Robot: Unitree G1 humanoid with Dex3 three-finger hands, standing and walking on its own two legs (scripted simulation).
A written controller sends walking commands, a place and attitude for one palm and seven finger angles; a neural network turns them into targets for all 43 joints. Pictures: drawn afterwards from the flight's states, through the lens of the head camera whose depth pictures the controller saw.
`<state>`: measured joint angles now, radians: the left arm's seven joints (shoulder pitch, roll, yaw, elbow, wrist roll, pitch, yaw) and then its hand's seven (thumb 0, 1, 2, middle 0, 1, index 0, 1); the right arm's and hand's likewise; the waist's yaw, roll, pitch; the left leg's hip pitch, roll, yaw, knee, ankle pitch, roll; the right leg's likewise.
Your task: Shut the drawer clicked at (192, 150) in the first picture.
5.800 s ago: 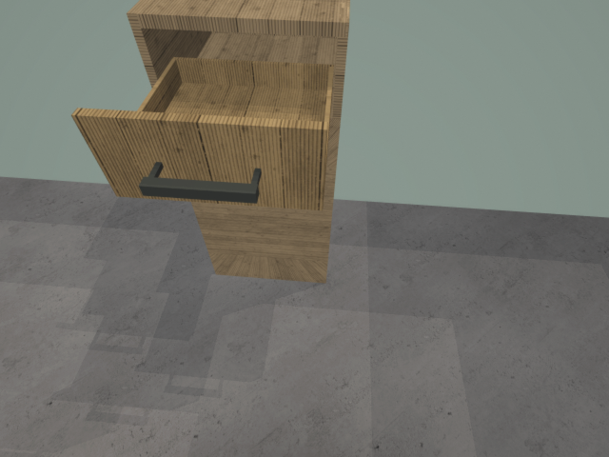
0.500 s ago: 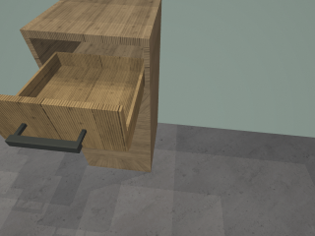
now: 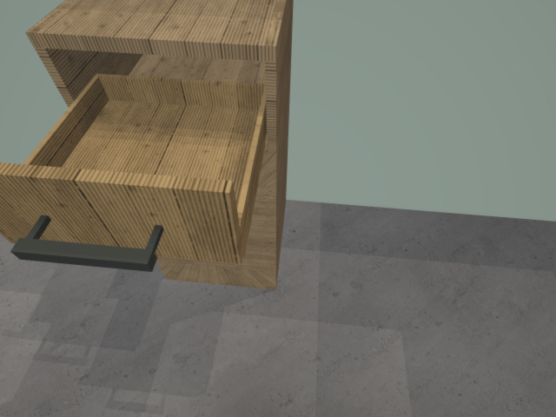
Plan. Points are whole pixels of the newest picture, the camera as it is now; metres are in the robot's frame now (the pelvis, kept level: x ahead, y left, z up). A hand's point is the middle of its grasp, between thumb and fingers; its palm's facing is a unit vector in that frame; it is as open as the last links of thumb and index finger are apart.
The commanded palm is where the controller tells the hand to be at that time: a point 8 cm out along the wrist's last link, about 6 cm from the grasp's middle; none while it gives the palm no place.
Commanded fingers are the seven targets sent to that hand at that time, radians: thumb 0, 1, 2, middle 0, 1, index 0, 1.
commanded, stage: shuffle to correct the standing spot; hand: left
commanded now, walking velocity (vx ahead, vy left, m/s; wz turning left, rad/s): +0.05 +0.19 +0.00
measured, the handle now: (92, 241) +0.31 +0.29 +0.08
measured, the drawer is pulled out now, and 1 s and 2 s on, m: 0.30 0.30 0.30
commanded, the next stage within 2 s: come to a stop and stand still in 0.26 s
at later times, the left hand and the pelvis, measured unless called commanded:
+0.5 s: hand out of the picture -0.01 +0.29 -0.18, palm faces +0.11 -0.96 -0.27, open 7.4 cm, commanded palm none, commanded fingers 0.00 0.90 0.90 -0.20 -0.30 -0.20 -0.30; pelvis +0.01 +0.07 -0.01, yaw +2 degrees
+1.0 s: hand out of the picture +0.05 +0.23 -0.16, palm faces +0.05 -0.97 -0.24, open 7.3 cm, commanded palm none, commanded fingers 0.00 0.90 0.90 -0.20 -0.30 -0.20 -0.30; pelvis +0.00 +0.04 +0.00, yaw +3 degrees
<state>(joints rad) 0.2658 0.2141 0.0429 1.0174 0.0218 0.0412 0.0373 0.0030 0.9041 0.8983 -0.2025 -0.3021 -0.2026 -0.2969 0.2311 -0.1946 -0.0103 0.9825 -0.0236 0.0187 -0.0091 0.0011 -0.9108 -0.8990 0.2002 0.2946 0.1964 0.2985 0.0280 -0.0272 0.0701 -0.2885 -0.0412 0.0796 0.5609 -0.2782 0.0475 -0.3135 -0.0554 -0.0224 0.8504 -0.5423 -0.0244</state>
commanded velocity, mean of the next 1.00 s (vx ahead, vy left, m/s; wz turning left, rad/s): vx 0.01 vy -0.01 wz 0.00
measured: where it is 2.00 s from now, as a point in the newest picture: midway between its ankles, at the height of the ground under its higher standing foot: outside the picture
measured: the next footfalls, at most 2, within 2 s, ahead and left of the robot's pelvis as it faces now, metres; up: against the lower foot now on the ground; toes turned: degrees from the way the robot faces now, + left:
left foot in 0.44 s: +0.04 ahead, +0.16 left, +0.00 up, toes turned +6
right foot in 0.78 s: +0.05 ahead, -0.02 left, +0.00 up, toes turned -1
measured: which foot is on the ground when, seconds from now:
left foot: down 0.00-0.08, up 0.10-0.42, down 0.44-1.00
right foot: down 0.00-0.44, up 0.46-0.76, down 0.78-1.00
